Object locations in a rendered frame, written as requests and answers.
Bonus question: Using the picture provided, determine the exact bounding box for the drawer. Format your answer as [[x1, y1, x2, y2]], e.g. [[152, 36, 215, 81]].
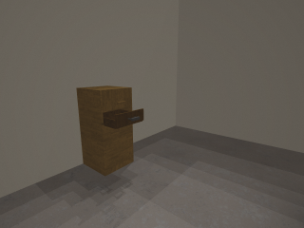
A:
[[103, 108, 144, 129]]

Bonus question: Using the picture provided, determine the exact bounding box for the cabinet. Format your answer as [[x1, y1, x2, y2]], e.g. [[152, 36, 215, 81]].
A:
[[76, 85, 134, 176]]

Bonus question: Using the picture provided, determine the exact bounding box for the handle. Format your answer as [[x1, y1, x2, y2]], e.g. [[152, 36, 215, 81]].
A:
[[128, 116, 140, 122], [118, 126, 127, 131], [117, 101, 126, 105]]

